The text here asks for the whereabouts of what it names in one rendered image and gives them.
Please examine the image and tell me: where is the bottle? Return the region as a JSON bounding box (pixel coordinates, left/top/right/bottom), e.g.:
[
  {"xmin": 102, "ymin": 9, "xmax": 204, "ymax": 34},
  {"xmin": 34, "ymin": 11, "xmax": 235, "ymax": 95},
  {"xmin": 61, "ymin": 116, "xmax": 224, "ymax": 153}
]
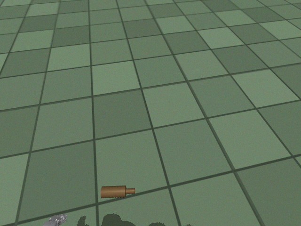
[{"xmin": 101, "ymin": 186, "xmax": 135, "ymax": 198}]

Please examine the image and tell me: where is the left robot hand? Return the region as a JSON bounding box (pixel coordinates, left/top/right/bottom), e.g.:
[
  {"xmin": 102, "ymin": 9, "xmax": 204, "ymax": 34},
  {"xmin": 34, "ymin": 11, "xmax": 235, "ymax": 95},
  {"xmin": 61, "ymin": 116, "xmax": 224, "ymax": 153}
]
[{"xmin": 43, "ymin": 214, "xmax": 67, "ymax": 226}]

